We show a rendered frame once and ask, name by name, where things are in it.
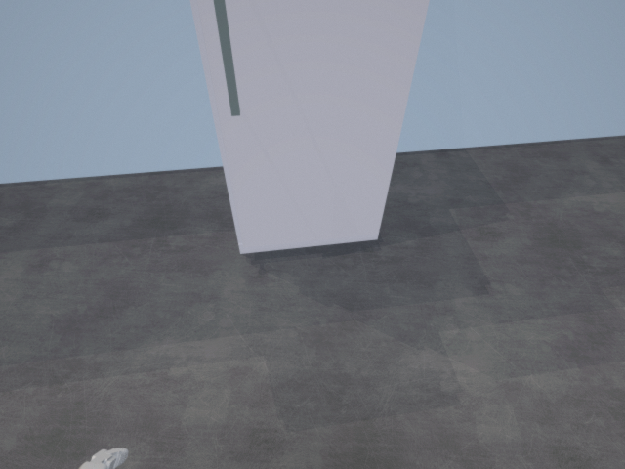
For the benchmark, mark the robot left hand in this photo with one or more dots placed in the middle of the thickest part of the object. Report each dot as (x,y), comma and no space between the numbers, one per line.
(106,459)

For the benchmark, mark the handle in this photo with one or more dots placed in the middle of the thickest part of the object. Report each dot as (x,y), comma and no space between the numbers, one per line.
(223,27)

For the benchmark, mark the fridge door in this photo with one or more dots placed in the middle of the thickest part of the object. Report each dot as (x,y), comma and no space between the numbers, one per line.
(322,87)

